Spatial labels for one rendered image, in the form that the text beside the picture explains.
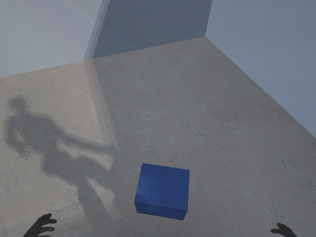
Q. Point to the robot left hand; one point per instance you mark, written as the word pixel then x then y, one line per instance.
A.
pixel 36 229

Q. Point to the carton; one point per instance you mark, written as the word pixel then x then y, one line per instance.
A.
pixel 162 191

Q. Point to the robot right hand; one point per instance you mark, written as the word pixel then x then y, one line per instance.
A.
pixel 284 230

